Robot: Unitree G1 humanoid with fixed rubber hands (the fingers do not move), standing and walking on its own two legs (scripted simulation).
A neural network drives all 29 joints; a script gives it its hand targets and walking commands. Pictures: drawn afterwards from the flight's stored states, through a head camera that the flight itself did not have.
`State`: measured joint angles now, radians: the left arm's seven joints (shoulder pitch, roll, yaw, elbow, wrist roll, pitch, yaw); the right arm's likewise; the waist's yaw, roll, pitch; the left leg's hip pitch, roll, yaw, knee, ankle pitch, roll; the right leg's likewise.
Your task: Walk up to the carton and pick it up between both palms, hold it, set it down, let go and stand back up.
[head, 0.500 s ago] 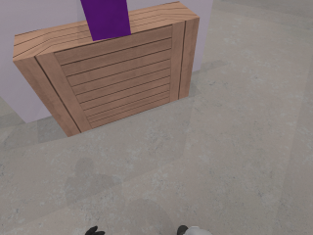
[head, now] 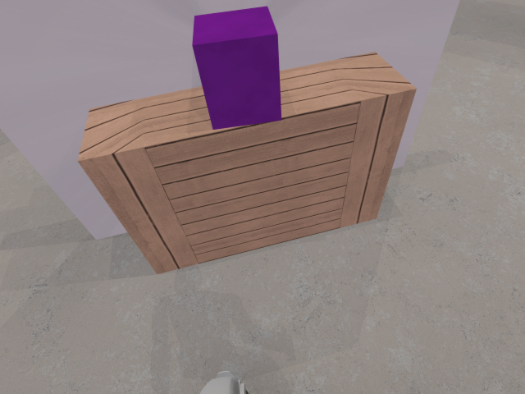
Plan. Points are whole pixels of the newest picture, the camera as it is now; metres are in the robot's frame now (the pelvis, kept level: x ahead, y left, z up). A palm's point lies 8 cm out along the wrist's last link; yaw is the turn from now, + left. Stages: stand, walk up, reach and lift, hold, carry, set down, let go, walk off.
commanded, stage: walk up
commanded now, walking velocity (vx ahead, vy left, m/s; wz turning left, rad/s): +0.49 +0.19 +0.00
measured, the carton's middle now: (239, 69) +0.96 +0.16 +0.03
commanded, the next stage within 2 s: none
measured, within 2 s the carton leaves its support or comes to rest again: neither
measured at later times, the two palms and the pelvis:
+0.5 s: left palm (148, 280) +0.37 +0.31 -0.14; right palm out of the picture +0.18 -0.13 -0.12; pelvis +0.28 +0.08 +0.00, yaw +1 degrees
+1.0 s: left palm (182, 245) +0.45 +0.25 -0.11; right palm (394, 225) +0.53 -0.23 -0.15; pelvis +0.49 +0.01 +0.01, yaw +1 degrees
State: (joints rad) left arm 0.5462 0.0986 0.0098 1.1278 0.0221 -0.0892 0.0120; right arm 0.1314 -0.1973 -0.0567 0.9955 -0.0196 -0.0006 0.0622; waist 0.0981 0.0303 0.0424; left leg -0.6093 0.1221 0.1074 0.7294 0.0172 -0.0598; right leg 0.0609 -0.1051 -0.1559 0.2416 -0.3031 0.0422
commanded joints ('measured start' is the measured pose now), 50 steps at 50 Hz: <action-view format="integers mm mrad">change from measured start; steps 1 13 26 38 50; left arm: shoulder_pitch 64 -101 -455 -38 -172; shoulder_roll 226 36 115 371 190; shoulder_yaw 60 48 55 121 36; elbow -13 -60 -182 -49 -72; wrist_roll -2 -13 -2 -23 0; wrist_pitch -11 37 72 7 29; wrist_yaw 27 -21 -65 -9 2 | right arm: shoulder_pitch -174 165 398 590 250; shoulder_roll -32 -75 -76 7 -27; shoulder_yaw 4 -15 13 4 -21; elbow -117 41 82 163 68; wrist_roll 4 0 -3 60 -21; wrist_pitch -36 -85 -115 -52 46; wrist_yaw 1 -53 -79 -112 -31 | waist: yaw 14 -98 -138 -16 -125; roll -204 127 67 -226 -236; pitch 111 19 136 -493 95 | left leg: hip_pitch -8 416 564 187 134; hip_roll -11 176 176 -63 -14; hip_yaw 28 -193 -57 -85 -63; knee -170 -490 -546 553 311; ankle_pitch -86 -44 274 -630 -159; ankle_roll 22 15 125 35 8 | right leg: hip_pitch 2 -536 -775 294 -451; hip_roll -232 -55 -26 -446 -194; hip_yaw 82 164 48 552 212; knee -51 935 583 197 -164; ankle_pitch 450 72 319 884 -92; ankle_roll -121 -55 17 -291 -50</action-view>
